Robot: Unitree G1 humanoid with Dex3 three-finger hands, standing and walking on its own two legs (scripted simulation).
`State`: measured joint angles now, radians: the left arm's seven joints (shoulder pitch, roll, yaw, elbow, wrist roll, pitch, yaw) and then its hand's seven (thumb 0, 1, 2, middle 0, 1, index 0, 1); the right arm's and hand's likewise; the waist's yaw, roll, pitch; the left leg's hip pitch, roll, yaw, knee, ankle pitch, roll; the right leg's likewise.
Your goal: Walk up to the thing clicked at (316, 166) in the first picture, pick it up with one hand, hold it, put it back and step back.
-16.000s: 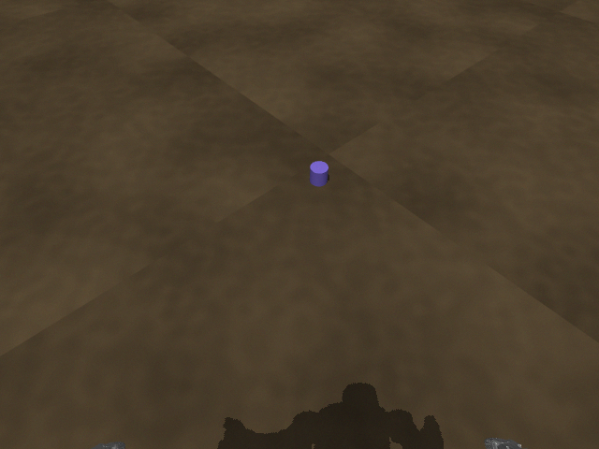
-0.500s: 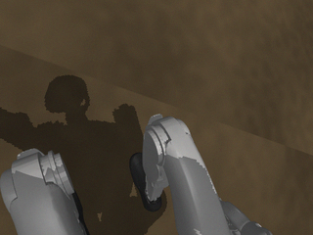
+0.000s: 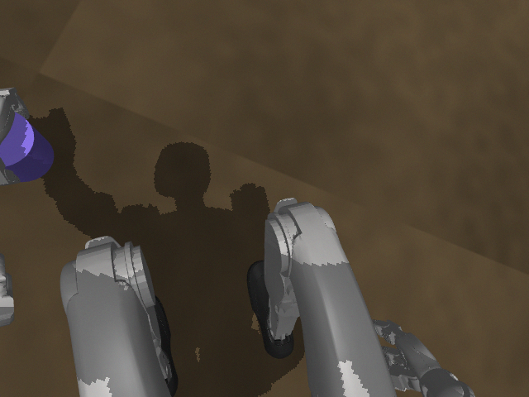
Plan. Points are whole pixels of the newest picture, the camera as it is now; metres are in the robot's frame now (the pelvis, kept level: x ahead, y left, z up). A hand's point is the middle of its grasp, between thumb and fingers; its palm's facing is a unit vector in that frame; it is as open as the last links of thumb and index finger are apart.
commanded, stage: lift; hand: left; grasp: from above
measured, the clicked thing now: (11, 147) +0.48 +0.30 -0.19
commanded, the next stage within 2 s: hold in 1.78 s
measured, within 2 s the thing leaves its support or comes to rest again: neither
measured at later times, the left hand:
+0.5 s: hand out of the picture +0.44 +0.32 -0.07, palm faces -0.47 -0.09 -0.88, open 11.3 cm
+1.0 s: hand out of the picture +0.37 +0.30 +0.12, palm faces -0.42 -0.13 -0.90, open 11.3 cm
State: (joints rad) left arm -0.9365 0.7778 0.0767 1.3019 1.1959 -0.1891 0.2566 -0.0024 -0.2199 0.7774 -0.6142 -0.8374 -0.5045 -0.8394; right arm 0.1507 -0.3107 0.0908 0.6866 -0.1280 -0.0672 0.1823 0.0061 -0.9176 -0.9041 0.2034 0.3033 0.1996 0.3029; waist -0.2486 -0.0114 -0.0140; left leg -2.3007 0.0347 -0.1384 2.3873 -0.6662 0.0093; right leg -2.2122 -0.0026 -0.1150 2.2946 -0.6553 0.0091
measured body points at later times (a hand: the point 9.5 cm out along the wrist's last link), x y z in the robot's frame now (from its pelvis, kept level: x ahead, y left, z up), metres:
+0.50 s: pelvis +0.00 +0.01 +0.06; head +0.21 +0.07 +0.45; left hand +0.46 +0.32 -0.01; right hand +0.07 -0.26 -0.05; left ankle +0.08 +0.13 -0.30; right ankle +0.11 -0.12 -0.30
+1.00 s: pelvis +0.01 +0.01 +0.21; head +0.15 +0.05 +0.64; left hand +0.39 +0.30 +0.17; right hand +0.15 -0.25 +0.09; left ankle +0.08 +0.13 -0.30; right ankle +0.11 -0.12 -0.30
